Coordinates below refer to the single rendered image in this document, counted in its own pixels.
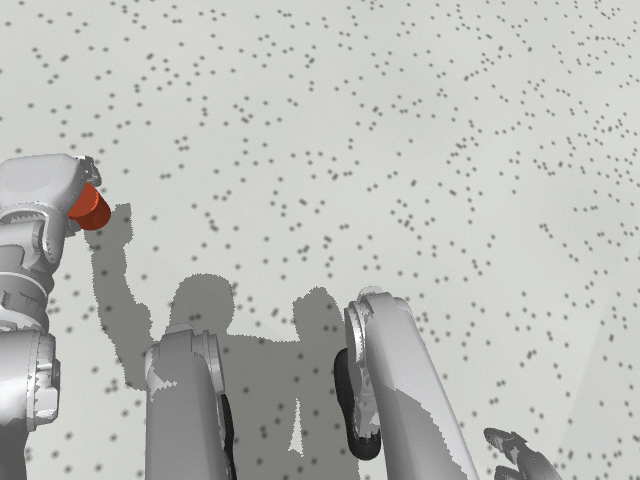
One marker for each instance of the right robot hand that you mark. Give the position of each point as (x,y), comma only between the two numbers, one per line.
(532,465)

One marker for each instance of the right robot foot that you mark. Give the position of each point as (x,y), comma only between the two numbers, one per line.
(361,448)

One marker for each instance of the left robot hand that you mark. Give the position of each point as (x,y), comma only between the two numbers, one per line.
(54,180)

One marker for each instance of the left robot arm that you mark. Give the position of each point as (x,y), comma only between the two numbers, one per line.
(31,246)

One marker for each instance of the tin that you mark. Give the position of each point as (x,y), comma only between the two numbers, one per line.
(90,211)

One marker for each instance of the left robot foot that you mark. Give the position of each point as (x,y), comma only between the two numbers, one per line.
(228,448)

